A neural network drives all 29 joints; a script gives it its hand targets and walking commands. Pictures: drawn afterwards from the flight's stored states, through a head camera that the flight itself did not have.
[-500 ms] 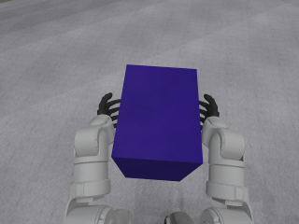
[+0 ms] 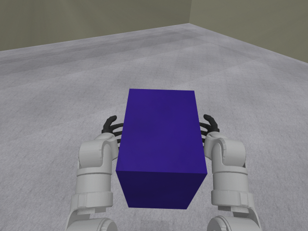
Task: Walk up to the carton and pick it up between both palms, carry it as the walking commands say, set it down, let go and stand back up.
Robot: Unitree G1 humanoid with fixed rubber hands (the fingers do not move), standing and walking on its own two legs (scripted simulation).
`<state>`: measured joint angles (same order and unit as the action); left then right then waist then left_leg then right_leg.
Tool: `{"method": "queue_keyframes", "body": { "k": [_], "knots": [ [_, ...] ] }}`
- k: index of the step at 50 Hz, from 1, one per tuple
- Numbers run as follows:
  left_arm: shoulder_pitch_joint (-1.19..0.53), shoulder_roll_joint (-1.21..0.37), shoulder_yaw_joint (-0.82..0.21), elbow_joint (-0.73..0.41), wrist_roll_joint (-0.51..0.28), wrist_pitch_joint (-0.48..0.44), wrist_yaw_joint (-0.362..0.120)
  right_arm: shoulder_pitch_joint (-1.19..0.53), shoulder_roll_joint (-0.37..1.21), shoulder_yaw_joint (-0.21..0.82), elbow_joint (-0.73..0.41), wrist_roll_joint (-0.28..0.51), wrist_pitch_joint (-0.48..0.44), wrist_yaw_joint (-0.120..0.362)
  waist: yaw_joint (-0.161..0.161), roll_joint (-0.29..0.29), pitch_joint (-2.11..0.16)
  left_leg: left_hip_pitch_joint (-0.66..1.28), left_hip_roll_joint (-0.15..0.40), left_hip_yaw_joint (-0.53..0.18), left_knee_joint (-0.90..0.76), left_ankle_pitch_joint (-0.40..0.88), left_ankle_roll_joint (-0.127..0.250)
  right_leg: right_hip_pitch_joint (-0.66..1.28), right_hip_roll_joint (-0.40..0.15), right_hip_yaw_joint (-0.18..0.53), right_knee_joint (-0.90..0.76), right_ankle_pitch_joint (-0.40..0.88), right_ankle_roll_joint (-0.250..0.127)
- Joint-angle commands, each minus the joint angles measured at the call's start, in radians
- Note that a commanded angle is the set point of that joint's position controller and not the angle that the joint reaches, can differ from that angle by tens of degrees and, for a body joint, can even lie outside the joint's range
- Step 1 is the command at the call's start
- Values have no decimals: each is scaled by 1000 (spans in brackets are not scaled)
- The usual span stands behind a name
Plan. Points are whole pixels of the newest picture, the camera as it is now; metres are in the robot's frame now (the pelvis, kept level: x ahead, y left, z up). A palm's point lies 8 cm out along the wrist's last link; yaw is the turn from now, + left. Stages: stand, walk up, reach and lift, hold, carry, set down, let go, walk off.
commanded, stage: carry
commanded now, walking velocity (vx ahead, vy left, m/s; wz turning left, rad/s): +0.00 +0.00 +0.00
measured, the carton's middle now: (159, 152) +0.34 -0.01 +0.06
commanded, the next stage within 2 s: none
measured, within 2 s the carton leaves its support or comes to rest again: neither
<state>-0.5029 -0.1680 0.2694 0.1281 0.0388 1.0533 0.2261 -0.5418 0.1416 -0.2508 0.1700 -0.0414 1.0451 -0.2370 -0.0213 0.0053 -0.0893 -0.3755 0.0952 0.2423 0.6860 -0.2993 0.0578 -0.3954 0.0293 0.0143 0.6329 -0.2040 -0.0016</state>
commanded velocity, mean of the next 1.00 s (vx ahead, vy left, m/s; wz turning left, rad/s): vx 0.00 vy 0.00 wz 0.00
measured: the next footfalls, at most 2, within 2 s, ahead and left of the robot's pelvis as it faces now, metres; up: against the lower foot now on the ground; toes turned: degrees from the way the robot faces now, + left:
right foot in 0.52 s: -0.01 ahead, -0.10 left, +0.00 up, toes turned -2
left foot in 0.68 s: -0.08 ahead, +0.06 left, +0.00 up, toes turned +11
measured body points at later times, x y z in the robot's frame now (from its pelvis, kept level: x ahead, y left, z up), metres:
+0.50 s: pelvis -0.13 +0.01 -0.02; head -0.17 +0.00 +0.43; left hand +0.19 +0.14 +0.08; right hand +0.19 -0.13 +0.07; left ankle +0.06 +0.08 -0.71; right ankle -0.05 -0.10 -0.71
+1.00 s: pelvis -0.24 +0.07 +0.01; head -0.27 +0.09 +0.46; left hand +0.07 +0.20 +0.10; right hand +0.07 -0.07 +0.12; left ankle -0.12 +0.06 -0.72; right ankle -0.25 -0.06 -0.72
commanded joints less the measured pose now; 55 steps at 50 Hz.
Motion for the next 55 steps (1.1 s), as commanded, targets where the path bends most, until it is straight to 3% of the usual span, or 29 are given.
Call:
{"method": "queue_keyframes", "body": {
  "k": [1,6,11,13,16,19,21,23,24,25,26,27,28,29,31,32,33,34,35,36,41,47,48,49,50,51,52,53,55],
  "knots": [
    [-818,-775,-550,-64,-171,-3,-43,-798,835,485,-33,201,3,77,21,-62,-285,120,58,-198,-180,-292,-18,-115,-147,165,-333,-327,-14],
    [-876,-850,-583,-133,-214,-17,-50,-772,905,499,-58,201,-8,71,27,75,-363,105,120,-210,-274,-326,-7,3,-72,41,-173,-127,15],
    [-809,-850,-594,-116,-204,-2,-58,-735,891,501,-103,190,-5,82,23,-22,-325,128,34,-159,-163,-296,-2,-113,-127,131,-325,-303,-4],
    [-789,-851,-590,-89,-200,-2,-61,-705,909,505,-77,186,1,81,1,-191,-343,296,10,-139,-42,-286,6,-267,-118,97,-378,-378,54],
    [-666,-890,-604,-122,-217,5,-81,-575,965,538,-103,184,-1,95,9,-26,-397,162,78,-223,-66,-361,52,-165,-68,13,-78,-353,36],
    [-955,-882,-597,-97,-223,-26,-75,-859,922,519,-71,179,-21,87,28,275,-367,-243,272,-322,-454,-602,114,72,60,-147,473,-273,43],
    [-517,-922,-596,-114,-203,15,-89,-418,962,543,-114,155,22,101,59,288,-346,-360,314,-281,-502,-580,85,196,27,-133,554,-296,23],
    [-478,-922,-588,-127,-210,9,-109,-401,979,569,-143,167,21,108,72,118,-399,-219,211,-190,-279,-458,-10,225,-29,-75,203,-183,-18],
    [-349,-966,-612,-221,-230,9,-132,-259,1033,607,-214,187,22,117,62,-76,-381,-179,134,-142,-102,-346,-10,217,-17,-9,7,-240,-48],
    [-355,-951,-621,-229,-220,6,-146,-265,1012,597,-236,190,16,129,47,-286,-320,-99,32,-81,204,-214,-33,42,-176,278,-348,-435,-95],
    [-364,-921,-624,-175,-189,6,-154,-356,960,603,-245,185,9,135,32,-317,-248,-72,-4,-138,341,-123,-44,-121,-347,469,-490,-518,-150],
    [-371,-806,-519,118,-108,-22,-169,-437,808,487,-59,72,-36,142,25,-268,-246,0,-55,-159,422,-145,-19,-272,-373,461,-564,-729,-150],
    [-597,-867,-635,-43,-181,-45,-166,-621,892,580,-176,140,-55,151,8,-226,-220,107,-70,-175,504,-100,-10,-401,-348,363,-597,-757,-109],
    [-758,-791,-568,50,-149,-102,-177,-697,855,490,28,95,-98,165,-7,-222,-259,215,-85,-146,520,-76,-1,-440,-291,210,-572,-624,-49],
    [-757,-855,-587,-41,-151,-169,-182,-700,901,509,-50,134,-157,184,7,-213,-279,201,-65,-105,183,-190,3,-260,-206,66,-432,-328,1],
    [-851,-981,-684,-275,-241,-175,-158,-906,994,636,-360,277,-159,174,13,-178,-319,231,-43,-107,-40,-202,-2,-193,-194,69,-336,-251,-1],
    [-967,-955,-693,-432,-289,-168,-117,-914,1010,609,-369,328,-138,148,13,-73,-365,262,-26,-117,-258,-184,-10,-99,-178,67,-235,-176,-15],
    [-616,-920,-635,-107,-153,-120,-138,-563,971,566,-96,200,-99,162,15,-35,-396,310,87,-269,-406,-242,-2,-72,-149,78,-149,-78,-11],
    [-370,-941,-655,-102,-147,-106,-136,-386,964,588,-139,193,-93,160,22,104,-430,390,251,-495,-428,-169,32,-177,-109,12,-2,-101,16],
    [-599,-915,-696,-226,-192,-115,-120,-513,927,560,-165,195,-109,149,17,230,-418,324,331,-541,-399,29,44,-173,-49,-44,36,-104,40],
    [-502,-911,-701,-237,-203,-94,-137,-490,897,599,-315,206,-97,163,28,54,-378,271,198,-328,-402,77,-53,-59,-56,-76,114,-106,23],
    [-148,-890,-749,-370,-184,-1,-121,-1,896,549,-275,192,0,180,40,262,-371,297,123,-159,-423,516,-316,138,-4,-269,-136,-216,31],
    [-149,-868,-735,-363,-166,7,-128,-35,873,563,-311,190,6,184,47,239,-389,299,102,-115,-411,503,-343,209,-9,-300,-220,-170,26],
    [-196,-880,-754,-532,-232,18,-119,-145,909,620,-502,268,19,166,72,79,-410,264,50,-106,-267,415,-356,335,-68,-234,-412,-102,-10],
    [-203,-904,-765,-602,-264,31,-115,-174,935,656,-594,298,31,153,66,-104,-390,168,1,-100,-89,218,-307,356,-198,-38,-460,-94,-44],
    [-187,-896,-745,-463,-220,52,-125,-42,920,612,-408,219,62,159,37,-258,-385,174,-1,-159,124,12,-209,220,-366,154,-394,-134,-105],
    [-101,-844,-701,-251,-126,59,-138,22,851,574,-236,149,67,181,23,-232,-400,243,0,-232,257,-94,-142,22,-455,205,-384,-304,-146],
    [-167,-769,-653,-200,-113,46,-141,-35,762,493,-198,111,41,175,-8,-91,-328,347,37,-273,91,-45,-66,-155,-333,54,-323,-243,-78],
    [-289,-856,-727,-363,-162,37,-140,-230,872,563,-380,188,23,184,8,151,-145,157,99,-303,-392,-74,-80,-59,-127,-124,-84,-144,14]
  ]
}}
